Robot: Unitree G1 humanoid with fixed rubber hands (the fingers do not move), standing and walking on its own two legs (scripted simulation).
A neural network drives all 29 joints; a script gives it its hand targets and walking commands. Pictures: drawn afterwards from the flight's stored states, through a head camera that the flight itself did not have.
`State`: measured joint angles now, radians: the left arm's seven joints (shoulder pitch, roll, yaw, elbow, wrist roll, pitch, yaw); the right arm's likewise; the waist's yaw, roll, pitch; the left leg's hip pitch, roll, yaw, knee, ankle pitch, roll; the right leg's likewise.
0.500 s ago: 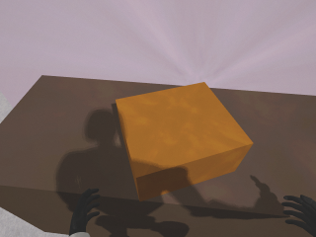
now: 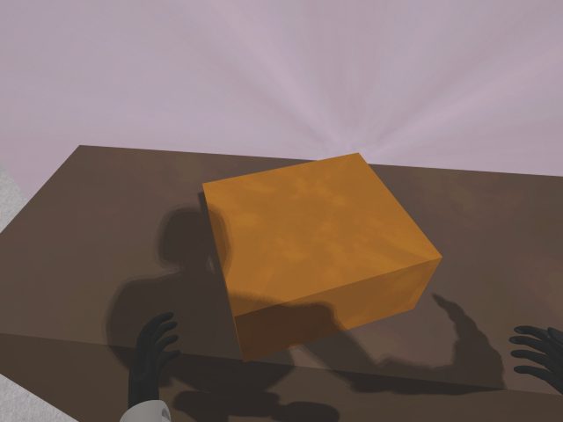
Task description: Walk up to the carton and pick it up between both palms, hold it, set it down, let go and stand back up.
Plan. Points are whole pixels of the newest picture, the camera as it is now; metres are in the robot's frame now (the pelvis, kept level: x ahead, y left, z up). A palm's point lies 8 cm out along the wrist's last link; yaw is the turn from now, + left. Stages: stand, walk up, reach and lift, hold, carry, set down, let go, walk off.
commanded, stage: reach and lift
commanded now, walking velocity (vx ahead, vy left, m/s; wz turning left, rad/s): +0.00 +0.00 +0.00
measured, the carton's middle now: (307, 245) +0.43 -0.01 -0.02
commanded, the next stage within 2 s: none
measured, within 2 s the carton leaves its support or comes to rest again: neither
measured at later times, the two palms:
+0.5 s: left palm (143, 362) +0.18 +0.20 +0.04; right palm out of the picture +0.23 -0.34 +0.05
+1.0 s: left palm (138, 321) +0.22 +0.21 +0.08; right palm (556, 281) +0.30 -0.33 +0.09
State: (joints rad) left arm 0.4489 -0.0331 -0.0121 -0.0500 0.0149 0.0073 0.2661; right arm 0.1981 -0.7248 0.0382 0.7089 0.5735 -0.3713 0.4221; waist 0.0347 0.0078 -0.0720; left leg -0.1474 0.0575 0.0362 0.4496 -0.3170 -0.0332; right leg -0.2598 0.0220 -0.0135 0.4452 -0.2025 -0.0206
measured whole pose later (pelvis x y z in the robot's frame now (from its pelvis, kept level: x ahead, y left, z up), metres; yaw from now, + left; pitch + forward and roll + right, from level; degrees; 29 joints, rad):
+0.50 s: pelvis +0.00 +0.00 +0.00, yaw +0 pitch +2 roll +0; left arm 0.38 0.00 -0.01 -0.15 -0.04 0.12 0.27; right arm 0.09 -0.75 0.01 0.65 0.60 -0.24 0.43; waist 0.05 0.01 -0.08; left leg -0.14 0.05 0.02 0.40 -0.29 -0.04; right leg -0.25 0.03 0.00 0.40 -0.18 -0.02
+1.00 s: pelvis +0.00 +0.00 +0.01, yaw +1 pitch +3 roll -1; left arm 0.15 0.03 0.03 -0.15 -0.07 0.30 0.24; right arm -0.15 -0.77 0.00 0.66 0.58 -0.07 0.39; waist 0.09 0.02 -0.08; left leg -0.15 0.05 0.01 0.34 -0.24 -0.04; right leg -0.25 0.03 0.00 0.32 -0.13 -0.03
